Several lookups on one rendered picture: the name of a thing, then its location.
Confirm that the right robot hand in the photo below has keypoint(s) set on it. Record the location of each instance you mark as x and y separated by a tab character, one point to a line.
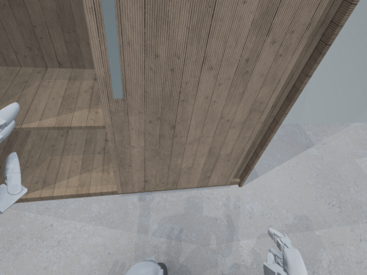
288	263

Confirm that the left robot thigh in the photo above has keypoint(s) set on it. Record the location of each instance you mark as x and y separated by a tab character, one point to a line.
145	268

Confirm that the left robot shin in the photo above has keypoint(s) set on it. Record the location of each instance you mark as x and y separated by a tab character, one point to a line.
151	260

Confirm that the left robot hand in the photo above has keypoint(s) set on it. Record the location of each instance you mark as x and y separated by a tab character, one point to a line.
13	190

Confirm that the handle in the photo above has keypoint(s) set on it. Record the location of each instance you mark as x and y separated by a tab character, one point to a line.
109	17

